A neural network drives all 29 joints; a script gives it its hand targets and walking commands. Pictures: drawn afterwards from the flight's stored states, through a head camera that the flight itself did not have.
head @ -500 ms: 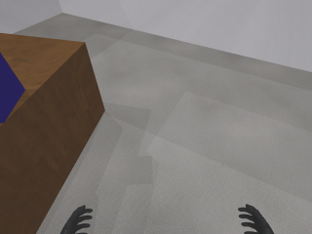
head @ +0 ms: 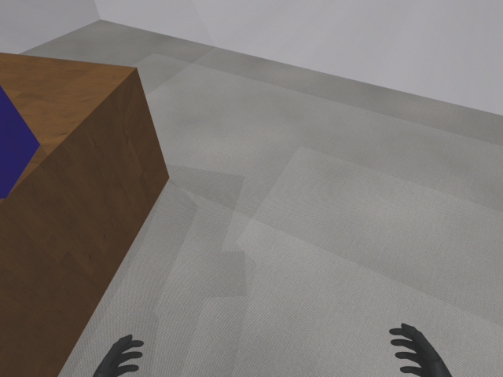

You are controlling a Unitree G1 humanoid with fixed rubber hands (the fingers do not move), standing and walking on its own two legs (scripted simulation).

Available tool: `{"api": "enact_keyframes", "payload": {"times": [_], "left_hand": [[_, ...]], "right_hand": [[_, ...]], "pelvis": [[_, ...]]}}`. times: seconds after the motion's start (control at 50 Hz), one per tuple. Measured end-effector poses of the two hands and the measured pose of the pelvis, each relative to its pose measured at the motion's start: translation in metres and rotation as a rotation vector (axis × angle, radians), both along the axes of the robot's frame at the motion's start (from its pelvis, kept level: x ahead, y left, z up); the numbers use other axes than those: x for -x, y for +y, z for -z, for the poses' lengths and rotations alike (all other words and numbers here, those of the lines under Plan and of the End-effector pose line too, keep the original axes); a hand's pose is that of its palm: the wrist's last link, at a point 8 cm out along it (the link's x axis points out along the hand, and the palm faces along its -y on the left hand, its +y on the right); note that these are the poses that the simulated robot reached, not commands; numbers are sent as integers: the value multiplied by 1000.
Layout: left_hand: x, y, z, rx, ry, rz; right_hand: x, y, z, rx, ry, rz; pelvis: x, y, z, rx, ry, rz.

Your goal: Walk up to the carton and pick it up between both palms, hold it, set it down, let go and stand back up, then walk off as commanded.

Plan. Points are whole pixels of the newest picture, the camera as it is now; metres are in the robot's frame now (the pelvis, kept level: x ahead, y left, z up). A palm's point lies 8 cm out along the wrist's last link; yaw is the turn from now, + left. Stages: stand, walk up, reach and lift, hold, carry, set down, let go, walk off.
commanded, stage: stand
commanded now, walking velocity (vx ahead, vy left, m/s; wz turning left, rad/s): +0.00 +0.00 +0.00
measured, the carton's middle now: out of the picture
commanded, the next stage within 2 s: walk up in 1.50 s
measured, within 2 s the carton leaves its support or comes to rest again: neither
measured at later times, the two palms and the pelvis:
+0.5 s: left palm out of the picture +0.13 +0.25 -0.09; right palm out of the picture +0.15 -0.27 -0.07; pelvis +0.00 +0.00 +0.00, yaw +0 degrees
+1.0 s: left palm out of the picture +0.10 +0.26 -0.10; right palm out of the picture +0.12 -0.28 -0.08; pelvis -0.02 +0.00 +0.00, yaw +0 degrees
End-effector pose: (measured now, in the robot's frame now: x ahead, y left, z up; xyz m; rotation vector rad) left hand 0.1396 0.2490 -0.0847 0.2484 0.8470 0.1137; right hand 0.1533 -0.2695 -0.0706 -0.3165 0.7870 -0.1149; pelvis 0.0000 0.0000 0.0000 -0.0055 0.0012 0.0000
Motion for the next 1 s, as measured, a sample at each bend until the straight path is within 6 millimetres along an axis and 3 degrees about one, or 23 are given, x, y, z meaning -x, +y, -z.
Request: {"api": "enact_keyframes", "payload": {"times": [0.56, 1.0], "left_hand": [[12, 5, 6, -8, 41, -10], [36, 8, 11, -9, 74, -25]], "right_hand": [[9, -5, 4, 9, 26, 8], [31, -9, 8, 13, 54, 24]], "pelvis": [[3, 0, 0, 0, -4, 0], [16, 0, 0, 0, -23, 0]]}}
